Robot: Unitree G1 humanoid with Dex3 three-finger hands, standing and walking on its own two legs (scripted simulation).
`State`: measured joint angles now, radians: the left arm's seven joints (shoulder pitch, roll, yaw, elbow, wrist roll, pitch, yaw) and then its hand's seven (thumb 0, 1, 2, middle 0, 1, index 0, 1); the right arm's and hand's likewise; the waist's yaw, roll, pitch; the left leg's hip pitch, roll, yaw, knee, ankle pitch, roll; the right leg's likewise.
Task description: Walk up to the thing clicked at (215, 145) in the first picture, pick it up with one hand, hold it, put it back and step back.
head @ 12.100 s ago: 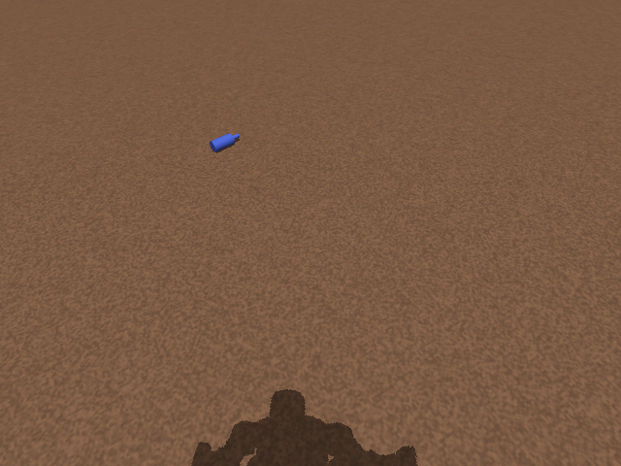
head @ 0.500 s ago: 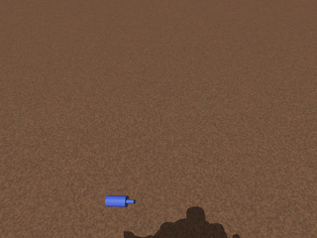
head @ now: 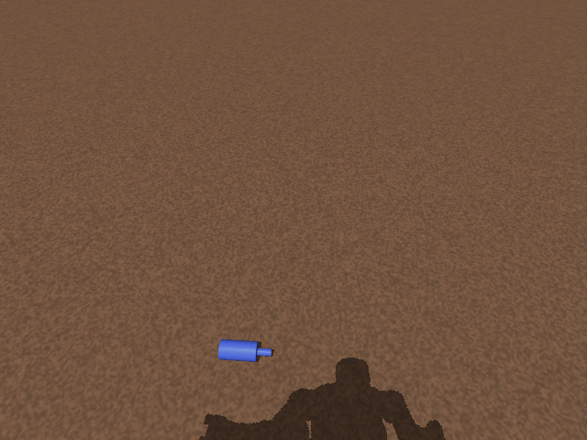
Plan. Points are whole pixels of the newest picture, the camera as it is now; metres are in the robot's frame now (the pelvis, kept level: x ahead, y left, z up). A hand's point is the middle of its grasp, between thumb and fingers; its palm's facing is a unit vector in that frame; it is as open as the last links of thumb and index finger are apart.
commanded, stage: walk up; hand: left
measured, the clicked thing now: (245, 350) +0.47 +0.18 -0.73
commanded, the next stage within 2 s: stand in 1.60 s
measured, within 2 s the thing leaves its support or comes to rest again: neither
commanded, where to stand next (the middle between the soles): +0.05 -0.01 m, yaw -2 degrees
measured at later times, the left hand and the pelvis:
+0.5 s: hand (142, 435) +0.15 +0.25 -0.14, palm faces -0.06 -0.95 -0.32, open 7.4 cm; pelvis +0.03 +0.01 +0.01, yaw -3 degrees
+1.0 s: hand out of the picture +0.11 +0.24 -0.14, palm faces -0.07 -0.94 -0.34, open 7.4 cm; pelvis +0.03 -0.01 +0.02, yaw -4 degrees
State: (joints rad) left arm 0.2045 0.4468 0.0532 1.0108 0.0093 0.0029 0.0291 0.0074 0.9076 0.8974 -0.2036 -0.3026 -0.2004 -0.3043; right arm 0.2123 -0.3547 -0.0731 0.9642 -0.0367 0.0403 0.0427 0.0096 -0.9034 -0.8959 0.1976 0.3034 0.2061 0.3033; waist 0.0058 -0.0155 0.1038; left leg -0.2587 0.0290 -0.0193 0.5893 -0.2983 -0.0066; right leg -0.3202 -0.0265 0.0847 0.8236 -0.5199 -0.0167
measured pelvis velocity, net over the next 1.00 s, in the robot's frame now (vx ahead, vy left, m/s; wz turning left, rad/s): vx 0.03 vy -0.01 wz -0.07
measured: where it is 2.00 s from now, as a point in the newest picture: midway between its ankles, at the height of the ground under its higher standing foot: outside the picture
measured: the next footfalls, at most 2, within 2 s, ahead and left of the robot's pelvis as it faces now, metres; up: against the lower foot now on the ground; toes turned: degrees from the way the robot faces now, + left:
right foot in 0.12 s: +0.05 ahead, -0.11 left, +0.00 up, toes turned +0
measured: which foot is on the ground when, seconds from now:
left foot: down 0.00-1.00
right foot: up 0.00-0.10, down 0.12-1.00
